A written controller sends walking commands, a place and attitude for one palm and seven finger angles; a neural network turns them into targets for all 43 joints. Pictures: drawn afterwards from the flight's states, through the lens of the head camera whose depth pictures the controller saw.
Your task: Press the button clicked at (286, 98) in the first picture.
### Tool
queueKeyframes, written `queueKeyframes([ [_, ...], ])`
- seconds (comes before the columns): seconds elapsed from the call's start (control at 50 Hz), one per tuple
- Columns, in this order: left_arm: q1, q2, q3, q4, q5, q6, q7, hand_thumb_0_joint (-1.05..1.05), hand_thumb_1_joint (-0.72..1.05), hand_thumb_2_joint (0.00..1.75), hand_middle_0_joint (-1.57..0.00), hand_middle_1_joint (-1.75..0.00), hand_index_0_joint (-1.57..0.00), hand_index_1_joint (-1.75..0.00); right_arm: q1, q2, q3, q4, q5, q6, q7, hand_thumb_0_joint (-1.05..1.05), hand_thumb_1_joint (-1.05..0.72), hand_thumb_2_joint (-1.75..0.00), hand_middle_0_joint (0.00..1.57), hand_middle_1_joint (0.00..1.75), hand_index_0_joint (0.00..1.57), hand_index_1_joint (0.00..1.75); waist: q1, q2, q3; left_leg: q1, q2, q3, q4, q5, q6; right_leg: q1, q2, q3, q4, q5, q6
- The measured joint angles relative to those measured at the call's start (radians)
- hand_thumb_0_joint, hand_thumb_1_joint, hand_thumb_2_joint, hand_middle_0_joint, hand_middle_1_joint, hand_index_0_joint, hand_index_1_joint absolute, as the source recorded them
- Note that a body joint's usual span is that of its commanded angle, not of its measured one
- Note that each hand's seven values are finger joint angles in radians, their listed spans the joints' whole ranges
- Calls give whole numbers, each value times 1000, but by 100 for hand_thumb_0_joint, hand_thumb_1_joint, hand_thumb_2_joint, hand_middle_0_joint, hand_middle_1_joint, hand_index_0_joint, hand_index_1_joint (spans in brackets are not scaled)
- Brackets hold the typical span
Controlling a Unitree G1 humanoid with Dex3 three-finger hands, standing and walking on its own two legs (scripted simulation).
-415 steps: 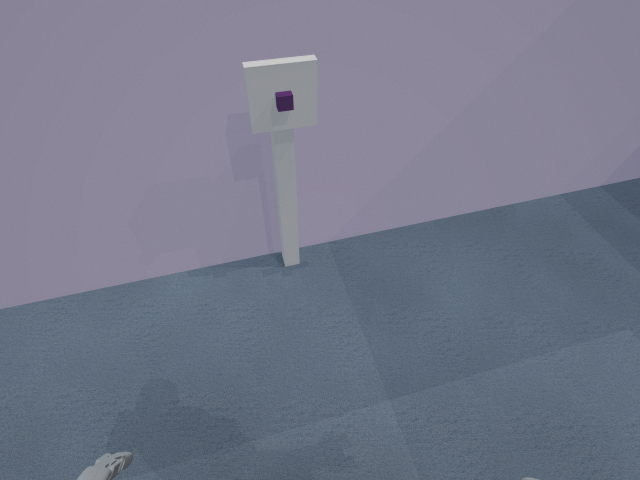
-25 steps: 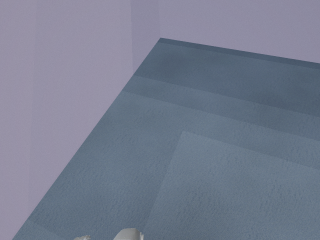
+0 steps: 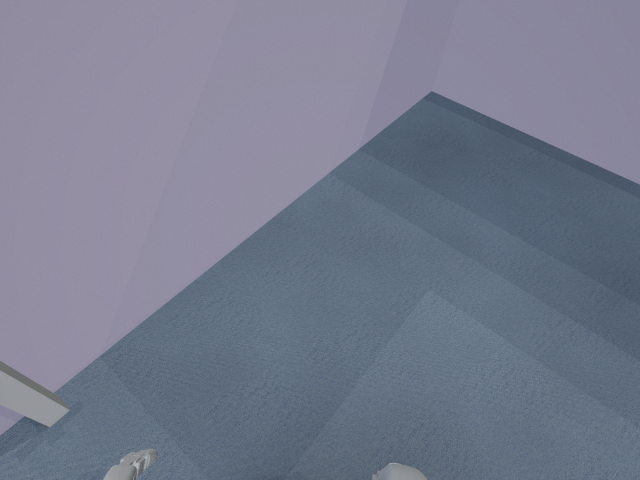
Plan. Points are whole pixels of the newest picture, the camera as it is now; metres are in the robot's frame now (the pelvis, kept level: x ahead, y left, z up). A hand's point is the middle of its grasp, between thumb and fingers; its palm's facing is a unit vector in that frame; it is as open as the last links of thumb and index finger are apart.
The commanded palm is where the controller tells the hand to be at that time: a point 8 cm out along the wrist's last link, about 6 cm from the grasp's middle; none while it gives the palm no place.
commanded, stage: turn to face it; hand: left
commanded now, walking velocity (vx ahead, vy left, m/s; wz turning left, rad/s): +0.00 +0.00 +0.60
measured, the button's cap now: out of the picture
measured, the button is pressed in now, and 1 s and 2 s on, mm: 0 0 0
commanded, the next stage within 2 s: take the last steps up to it in 1.32 s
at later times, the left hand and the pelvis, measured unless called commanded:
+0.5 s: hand out of the picture -0.01 +0.16 -0.15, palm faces +0.34 -0.90 -0.28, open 7.4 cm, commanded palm none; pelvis -0.01 -0.05 +0.00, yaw +20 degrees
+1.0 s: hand out of the picture -0.07 +0.23 -0.16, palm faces +0.60 -0.76 -0.24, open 7.4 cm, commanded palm none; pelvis -0.03 +0.00 +0.00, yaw +36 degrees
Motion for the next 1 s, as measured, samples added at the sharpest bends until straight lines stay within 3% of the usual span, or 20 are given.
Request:
queueKeyframes([
  [0.1,-37,-23,-10,-27,-7,-8,3,0,91,90,-20,-30,-20,-30,32,-4,-11,10,-5,11,0,0,-90,-90,21,30,20,30,-27,28,-3,-26,-17,-58,26,-3,-22,74,41,4,-188,-21,-12],
  [0.16,-36,-34,-20,-48,-11,-30,2,0,91,90,-20,-30,-20,-30,53,-15,-22,16,0,20,0,0,-90,-90,21,30,20,30,-33,46,-12,-61,-33,-92,82,-25,-46,174,60,-8,-416,93,-22],
  [0.18,-32,-38,-23,-51,-7,-42,4,0,91,90,-20,-30,-20,-30,59,-21,-28,19,5,21,0,0,-90,-90,21,30,20,30,-31,52,-14,-83,-35,-93,130,-49,-51,193,58,-17,-460,137,-46],
  [0.24,-17,-64,-40,-46,3,-48,7,0,91,90,-20,-30,-21,-30,66,-47,-48,31,5,39,-1,1,-90,-90,20,30,20,30,-41,85,-9,-182,-33,-50,429,-228,-70,208,43,-71,-429,104,-115],
  [0.3,16,-77,-43,-38,4,-42,9,0,90,90,-20,-30,-21,-30,68,-64,-59,44,-2,53,11,1,-91,-90,20,30,20,30,-37,83,-14,-250,-1,15,660,-190,-87,245,14,-103,-465,105,-124],
  [0.36,43,-80,-43,-24,6,-40,10,0,90,90,-20,-30,-21,-30,65,-72,-62,48,-3,57,21,1,-91,-90,20,30,20,30,-36,74,-13,-271,39,40,727,-130,-103,269,-10,-138,-497,119,-121],
  [0.52,97,-61,-34,6,16,-38,7,0,90,90,-20,-30,-21,-30,13,-68,-48,54,2,66,26,1,-91,-90,20,29,19,30,0,33,17,-195,91,95,495,-170,-119,279,-67,-237,-492,112,-102],
  [0.58,114,-41,-24,18,20,-33,5,0,90,90,-20,-30,-21,-30,-21,-61,-38,40,6,54,25,1,-91,-90,20,29,19,30,22,12,29,-137,86,133,347,-189,-106,263,-92,-267,-452,95,-84],
  [0.62,128,-24,-15,29,17,-28,4,0,90,90,-20,-30,-21,-30,-37,-57,-32,24,7,40,25,1,-91,-90,20,29,19,30,31,-1,27,-83,76,156,215,-132,-94,246,-112,-288,-405,72,-66],
  [0.64,139,-14,-10,32,13,-23,2,0,90,90,-20,-30,-21,-30,-42,-58,-29,13,7,28,26,1,-91,-90,20,29,19,30,34,-7,21,-53,70,160,143,-88,-68,226,-124,-293,-360,52,-55],
  [0.66,138,1,-3,41,8,-14,2,0,90,90,-20,-30,-21,-30,-53,-48,-29,8,6,16,25,1,-91,-90,20,29,19,30,36,-28,23,-64,54,161,153,-89,-35,191,-133,-261,-282,-19,-41],
  [0.7,129,20,6,59,7,13,7,0,90,90,-20,-30,-21,-30,-66,-32,-18,-3,7,0,20,1,-91,-90,20,29,19,30,44,-46,28,-73,44,154,177,-98,0,114,-98,-164,-96,-132,-31],
  [0.78,104,26,12,70,6,24,2,1,91,90,-20,-30,-20,-30,-56,-16,-5,-12,3,-7,1,0,-91,-90,20,30,20,30,35,-32,14,-40,36,113,100,-51,12,12,-41,-79,117,-64,-21],
  [0.88,64,15,8,42,5,6,-4,0,91,90,-19,-30,-20,-30,-31,-6,3,-4,5,-5,-4,0,-90,-90,20,30,20,30,24,-15,-2,-5,9,64,6,11,23,-24,-22,-23,119,36,-8],
  [1.0,15,-1,4,15,3,3,3,0,91,90,-20,-30,-20,-30,14,9,0,9,-1,2,-2,0,-90,-90,21,30,20,30,-4,3,-18,-14,-16,0,-15,39,21,19,4,4,-19,11,-5],
])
